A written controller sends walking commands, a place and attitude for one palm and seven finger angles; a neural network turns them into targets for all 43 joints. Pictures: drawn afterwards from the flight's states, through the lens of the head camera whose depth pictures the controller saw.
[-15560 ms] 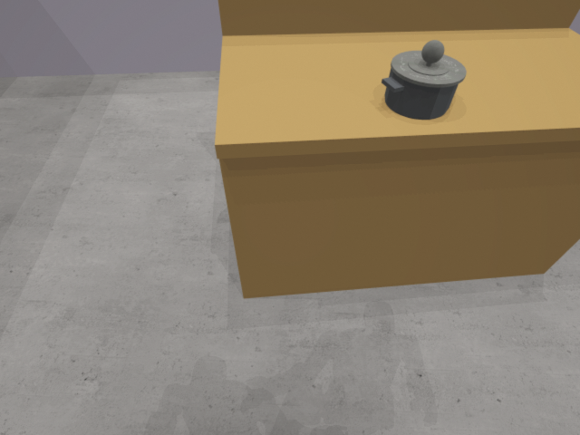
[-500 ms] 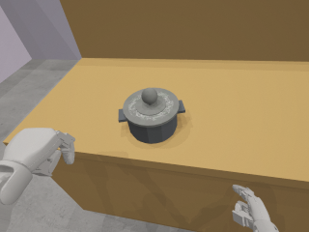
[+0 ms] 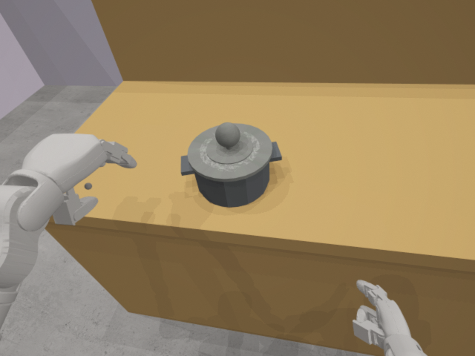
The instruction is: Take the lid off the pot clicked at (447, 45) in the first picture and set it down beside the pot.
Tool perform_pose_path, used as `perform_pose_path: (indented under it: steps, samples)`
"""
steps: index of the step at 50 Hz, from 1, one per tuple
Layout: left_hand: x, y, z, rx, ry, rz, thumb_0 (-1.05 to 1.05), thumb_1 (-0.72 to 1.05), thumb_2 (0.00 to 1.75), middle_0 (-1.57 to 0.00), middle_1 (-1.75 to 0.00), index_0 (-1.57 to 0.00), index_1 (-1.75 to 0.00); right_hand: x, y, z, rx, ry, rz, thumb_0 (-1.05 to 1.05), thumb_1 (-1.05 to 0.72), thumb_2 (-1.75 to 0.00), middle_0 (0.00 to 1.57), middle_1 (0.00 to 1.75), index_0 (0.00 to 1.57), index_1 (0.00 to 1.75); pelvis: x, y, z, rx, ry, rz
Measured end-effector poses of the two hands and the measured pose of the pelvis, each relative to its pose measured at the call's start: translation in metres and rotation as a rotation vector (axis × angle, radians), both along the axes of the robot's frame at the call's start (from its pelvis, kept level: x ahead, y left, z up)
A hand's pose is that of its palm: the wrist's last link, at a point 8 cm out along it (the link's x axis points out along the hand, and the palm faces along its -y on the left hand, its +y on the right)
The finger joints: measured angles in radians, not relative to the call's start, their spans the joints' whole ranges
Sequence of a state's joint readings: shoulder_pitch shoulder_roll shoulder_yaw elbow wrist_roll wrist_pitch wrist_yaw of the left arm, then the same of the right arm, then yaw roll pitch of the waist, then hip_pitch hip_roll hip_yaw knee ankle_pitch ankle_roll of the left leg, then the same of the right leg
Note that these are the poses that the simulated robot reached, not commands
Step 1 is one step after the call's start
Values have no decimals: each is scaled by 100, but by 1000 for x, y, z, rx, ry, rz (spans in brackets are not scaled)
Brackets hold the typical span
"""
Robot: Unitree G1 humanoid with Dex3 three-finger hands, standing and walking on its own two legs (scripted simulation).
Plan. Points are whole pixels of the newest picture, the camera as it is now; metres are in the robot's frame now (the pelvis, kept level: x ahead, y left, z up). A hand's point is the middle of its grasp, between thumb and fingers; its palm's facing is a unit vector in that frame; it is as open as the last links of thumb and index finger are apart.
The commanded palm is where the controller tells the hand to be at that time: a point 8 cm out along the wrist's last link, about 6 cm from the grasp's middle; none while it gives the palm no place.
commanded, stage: reach forward and open the fingers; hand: left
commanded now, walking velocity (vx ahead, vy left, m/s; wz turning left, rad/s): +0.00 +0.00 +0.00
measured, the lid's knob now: (227, 135) +0.49 +0.08 +0.13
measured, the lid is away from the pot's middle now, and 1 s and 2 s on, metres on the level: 0.00 0.00 0.00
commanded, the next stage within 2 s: move the open hand above the knob in 0.12 s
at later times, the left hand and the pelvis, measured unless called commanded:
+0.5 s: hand (118, 150) +0.34 +0.22 +0.21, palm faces -0.07 +0.01 -1.00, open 10.1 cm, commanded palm +0.31 +0.21 +0.28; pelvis +0.01 -0.01 +0.00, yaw +0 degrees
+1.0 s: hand (158, 130) +0.39 +0.17 +0.21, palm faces -0.06 -0.05 -1.00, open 10.1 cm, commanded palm +0.36 +0.16 +0.28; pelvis +0.04 +0.00 +0.00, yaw +0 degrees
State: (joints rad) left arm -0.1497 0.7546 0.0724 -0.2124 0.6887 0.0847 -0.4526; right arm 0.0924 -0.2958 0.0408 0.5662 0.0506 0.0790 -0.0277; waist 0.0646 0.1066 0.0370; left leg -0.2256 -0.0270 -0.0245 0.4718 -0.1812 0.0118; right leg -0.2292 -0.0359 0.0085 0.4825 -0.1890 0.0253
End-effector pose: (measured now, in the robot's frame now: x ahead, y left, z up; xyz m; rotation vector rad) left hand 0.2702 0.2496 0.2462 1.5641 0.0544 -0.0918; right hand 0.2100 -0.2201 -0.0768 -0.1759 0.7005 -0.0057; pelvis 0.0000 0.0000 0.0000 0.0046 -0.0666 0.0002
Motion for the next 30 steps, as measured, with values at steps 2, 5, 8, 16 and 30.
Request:
perform_pose_path:
  steps: [2,5,8,16,30]
  samples:
    - [4,-2,3,0,-6,-2,0,-32,158,-88,-13,-88,-13,0,-3,0,-6,-1,-4,1,-90,-90,20,30,20,30,0,0,0,1,0,1]
    - [8,-6,9,4,-20,-9,0,-34,158,-87,-11,-87,-11,0,-5,1,-4,-4,-9,1,-90,-90,20,30,20,30,0,-1,0,1,3,1]
    - [14,-8,15,12,-32,-12,0,-35,158,-87,-10,-87,-10,0,-6,0,-2,-4,-8,1,-90,-90,20,30,20,30,1,-2,0,1,6,2]
    - [30,-13,26,8,-42,6,0,-36,159,-87,-9,-87,-9,4,-3,-3,21,6,6,1,-90,-90,20,30,20,30,6,-5,1,0,22,7]
    - [65,-36,24,-19,-18,-17,0,-36,159,-87,-9,-87,-9,19,-3,-5,42,29,13,1,-90,-90,20,30,20,30,21,-7,2,2,44,4]
